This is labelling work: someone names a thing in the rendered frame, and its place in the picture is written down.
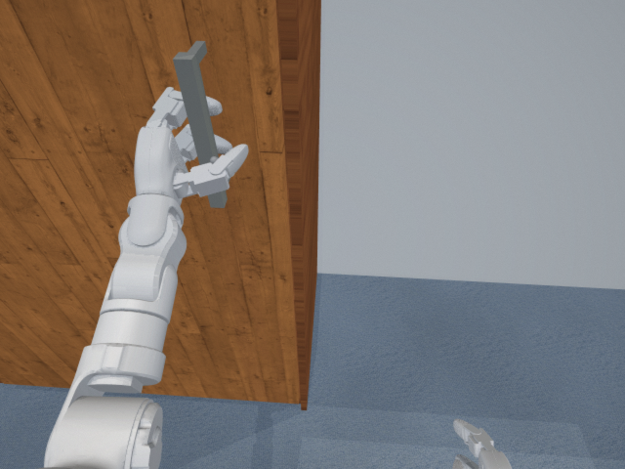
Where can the left robot hand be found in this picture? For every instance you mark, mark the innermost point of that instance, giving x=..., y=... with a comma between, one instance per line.
x=159, y=155

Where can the handle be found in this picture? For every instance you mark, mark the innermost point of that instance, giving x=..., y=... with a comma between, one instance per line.
x=193, y=93

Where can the right robot hand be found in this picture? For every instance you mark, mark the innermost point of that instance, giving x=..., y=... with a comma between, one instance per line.
x=481, y=446

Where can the robot left forearm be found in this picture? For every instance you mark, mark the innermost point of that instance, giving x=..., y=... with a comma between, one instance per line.
x=126, y=350

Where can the wardrobe door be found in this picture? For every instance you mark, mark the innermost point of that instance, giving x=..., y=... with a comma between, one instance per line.
x=78, y=80

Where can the robot left upper arm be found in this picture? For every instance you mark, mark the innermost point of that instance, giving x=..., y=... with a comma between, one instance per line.
x=108, y=433

